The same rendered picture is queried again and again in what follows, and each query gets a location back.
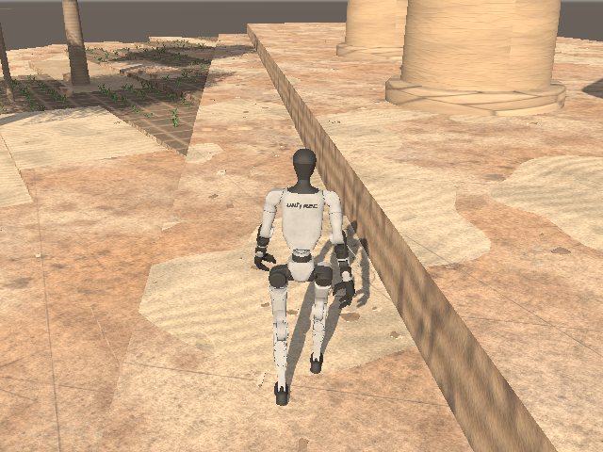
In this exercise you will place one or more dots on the robot left upper arm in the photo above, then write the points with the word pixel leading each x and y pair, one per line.
pixel 269 211

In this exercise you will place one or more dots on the robot right upper arm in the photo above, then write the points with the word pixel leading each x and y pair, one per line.
pixel 335 216

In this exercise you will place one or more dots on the left robot thigh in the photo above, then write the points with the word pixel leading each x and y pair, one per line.
pixel 278 282

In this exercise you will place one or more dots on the robot torso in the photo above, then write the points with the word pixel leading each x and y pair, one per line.
pixel 302 216

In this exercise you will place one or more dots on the robot left hand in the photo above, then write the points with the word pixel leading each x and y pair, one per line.
pixel 267 257

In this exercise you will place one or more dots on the left robot forearm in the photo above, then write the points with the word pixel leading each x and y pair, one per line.
pixel 261 244

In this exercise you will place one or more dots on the robot right hand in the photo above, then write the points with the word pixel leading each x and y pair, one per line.
pixel 350 291

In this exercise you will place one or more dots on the right robot forearm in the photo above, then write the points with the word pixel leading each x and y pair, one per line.
pixel 343 259

